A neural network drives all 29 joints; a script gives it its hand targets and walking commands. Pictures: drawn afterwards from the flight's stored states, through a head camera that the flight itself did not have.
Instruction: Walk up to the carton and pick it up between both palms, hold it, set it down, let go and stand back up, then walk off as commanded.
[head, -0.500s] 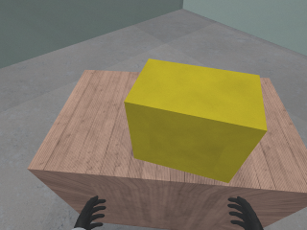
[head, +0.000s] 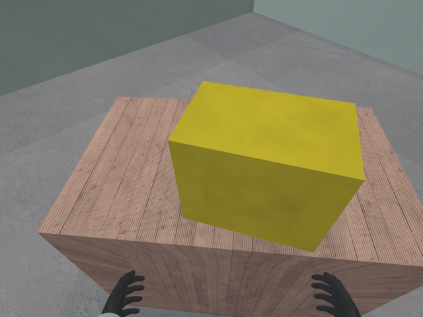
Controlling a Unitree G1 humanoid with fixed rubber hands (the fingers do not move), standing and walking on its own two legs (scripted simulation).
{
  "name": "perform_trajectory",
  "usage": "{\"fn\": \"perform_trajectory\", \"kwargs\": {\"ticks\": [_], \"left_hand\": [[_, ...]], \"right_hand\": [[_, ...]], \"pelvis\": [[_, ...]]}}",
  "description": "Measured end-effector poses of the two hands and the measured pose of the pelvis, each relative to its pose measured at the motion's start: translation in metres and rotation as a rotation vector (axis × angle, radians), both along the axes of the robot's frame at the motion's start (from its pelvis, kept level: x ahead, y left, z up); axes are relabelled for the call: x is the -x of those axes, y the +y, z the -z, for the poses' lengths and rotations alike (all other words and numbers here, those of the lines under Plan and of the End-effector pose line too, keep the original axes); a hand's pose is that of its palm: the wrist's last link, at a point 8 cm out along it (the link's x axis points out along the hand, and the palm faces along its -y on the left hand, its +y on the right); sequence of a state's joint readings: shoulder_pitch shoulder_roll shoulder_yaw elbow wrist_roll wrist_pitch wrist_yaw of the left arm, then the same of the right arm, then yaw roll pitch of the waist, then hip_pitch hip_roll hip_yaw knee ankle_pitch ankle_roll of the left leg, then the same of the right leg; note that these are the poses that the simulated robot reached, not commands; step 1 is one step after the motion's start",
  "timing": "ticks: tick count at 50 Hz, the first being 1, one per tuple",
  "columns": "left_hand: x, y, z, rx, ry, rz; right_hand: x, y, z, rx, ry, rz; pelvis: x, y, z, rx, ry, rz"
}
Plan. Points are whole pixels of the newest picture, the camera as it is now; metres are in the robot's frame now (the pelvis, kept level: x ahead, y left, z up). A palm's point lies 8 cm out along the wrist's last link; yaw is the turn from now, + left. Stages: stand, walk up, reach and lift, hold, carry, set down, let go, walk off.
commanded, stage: let go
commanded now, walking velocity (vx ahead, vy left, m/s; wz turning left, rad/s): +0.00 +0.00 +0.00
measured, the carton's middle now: (258, 167) +0.40 -0.07 +0.05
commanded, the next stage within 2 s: stand in 0.14 s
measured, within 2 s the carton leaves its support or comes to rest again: neither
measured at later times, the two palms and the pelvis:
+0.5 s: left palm out of the picture +0.09 +0.30 -0.10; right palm out of the picture +0.10 -0.30 -0.09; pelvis +0.00 +0.00 -0.01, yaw +1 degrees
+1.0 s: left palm out of the picture +0.04 +0.30 -0.11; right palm out of the picture +0.06 -0.28 -0.11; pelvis -0.02 +0.01 +0.00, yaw +1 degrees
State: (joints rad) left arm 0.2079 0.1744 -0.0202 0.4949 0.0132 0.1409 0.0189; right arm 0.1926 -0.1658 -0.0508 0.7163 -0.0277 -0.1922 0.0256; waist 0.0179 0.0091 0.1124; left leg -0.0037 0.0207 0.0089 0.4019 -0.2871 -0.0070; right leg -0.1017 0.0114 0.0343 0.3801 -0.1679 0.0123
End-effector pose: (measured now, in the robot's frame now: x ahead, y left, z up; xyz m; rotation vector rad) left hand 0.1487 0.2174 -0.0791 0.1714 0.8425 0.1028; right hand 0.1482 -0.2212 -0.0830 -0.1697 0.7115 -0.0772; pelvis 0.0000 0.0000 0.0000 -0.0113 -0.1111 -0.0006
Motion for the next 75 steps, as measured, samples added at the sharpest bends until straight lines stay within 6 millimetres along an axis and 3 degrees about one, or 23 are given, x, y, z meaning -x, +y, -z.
{"fn": "perform_trajectory", "kwargs": {"ticks": [10, 14, 21, 27, 41, 56, 75], "left_hand": [[-0.002, 0.001, 0.004, -0.011, -0.005, 0.015], [0.008, 0.024, 0.008, -0.061, -0.01, 0.026], [0.044, 0.073, 0.014, -0.151, 0.074, -0.039], [0.07, 0.088, 0.021, -0.175, 0.165, -0.055], [0.09, 0.081, 0.03, -0.145, 0.225, -0.049], [0.117, 0.086, 0.033, -0.165, 0.314, -0.066], [0.109, 0.07, 0.032, -0.153, 0.304, -0.073]], "right_hand": [[-0.004, -0.003, -0.001, 0.02, 0.016, -0.013], [0.007, -0.023, 0.007, 0.078, 0.117, 0.0], [0.035, -0.067, 0.01, 0.175, 0.242, 0.055], [0.049, -0.075, 0.012, 0.19, 0.288, 0.075], [0.067, -0.054, 0.021, 0.143, 0.329, 0.06], [0.104, -0.066, 0.029, 0.154, 0.422, 0.09], [0.104, -0.079, 0.031, 0.154, 0.434, 0.099]], "pelvis": [[0.001, 0.0, 0.001, -0.002, 0.016, -0.001], [0.001, 0.0, 0.004, -0.008, 0.042, -0.011], [-0.001, 0.002, 0.006, -0.007, 0.053, -0.016], [0.002, 0.005, 0.005, -0.008, 0.051, -0.016], [0.015, 0.008, 0.002, -0.014, 0.039, -0.016], [0.026, 0.007, 0.0, -0.019, 0.043, -0.014], [0.027, -0.005, -0.001, -0.018, 0.045, -0.019]]}}
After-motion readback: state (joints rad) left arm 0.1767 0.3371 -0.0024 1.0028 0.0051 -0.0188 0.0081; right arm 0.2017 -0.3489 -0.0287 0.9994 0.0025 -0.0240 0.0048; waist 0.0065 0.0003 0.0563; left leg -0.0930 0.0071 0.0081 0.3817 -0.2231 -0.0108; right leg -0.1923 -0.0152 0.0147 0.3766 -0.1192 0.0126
